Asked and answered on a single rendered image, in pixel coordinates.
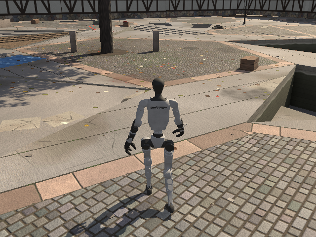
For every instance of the robot right hand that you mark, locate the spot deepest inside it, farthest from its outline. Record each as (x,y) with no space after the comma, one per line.
(181,133)

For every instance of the robot left shin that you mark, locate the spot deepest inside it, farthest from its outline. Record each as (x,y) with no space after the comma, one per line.
(148,173)

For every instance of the robot right upper arm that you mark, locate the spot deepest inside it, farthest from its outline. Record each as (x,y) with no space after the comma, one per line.
(176,111)

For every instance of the robot left hand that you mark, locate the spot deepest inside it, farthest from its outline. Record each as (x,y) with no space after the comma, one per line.
(127,148)

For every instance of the robot left forearm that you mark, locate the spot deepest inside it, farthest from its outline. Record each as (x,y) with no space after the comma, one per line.
(132,133)

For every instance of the robot torso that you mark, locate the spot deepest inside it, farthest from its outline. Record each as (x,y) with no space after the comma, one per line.
(158,118)

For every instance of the robot left upper arm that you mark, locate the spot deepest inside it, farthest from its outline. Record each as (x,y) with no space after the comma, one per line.
(140,111)

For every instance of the robot right forearm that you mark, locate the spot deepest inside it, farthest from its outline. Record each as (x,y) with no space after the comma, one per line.
(181,126)

